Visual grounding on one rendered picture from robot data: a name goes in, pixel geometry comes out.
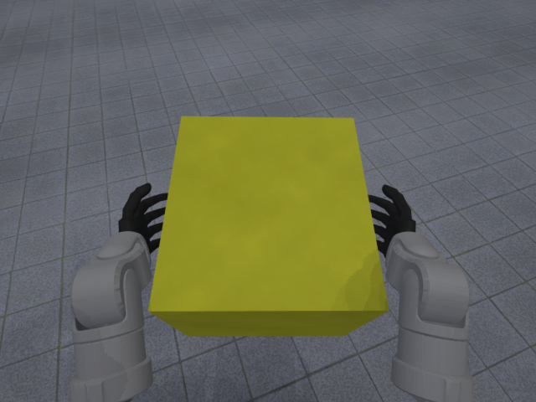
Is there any carton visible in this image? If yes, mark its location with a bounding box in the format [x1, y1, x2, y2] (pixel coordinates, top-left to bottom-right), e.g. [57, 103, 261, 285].
[148, 116, 389, 337]

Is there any robot left hand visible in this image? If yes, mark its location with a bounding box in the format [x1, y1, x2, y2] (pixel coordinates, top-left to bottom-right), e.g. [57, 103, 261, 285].
[118, 183, 168, 254]

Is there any robot right forearm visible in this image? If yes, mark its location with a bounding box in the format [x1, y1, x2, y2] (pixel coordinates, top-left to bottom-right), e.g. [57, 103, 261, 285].
[385, 231, 473, 402]

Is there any robot right hand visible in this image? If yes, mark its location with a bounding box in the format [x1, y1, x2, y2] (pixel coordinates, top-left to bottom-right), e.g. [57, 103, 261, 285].
[368, 184, 415, 258]

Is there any robot left forearm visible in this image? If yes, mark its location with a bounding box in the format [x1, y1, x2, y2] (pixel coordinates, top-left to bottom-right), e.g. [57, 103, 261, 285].
[70, 231, 153, 402]

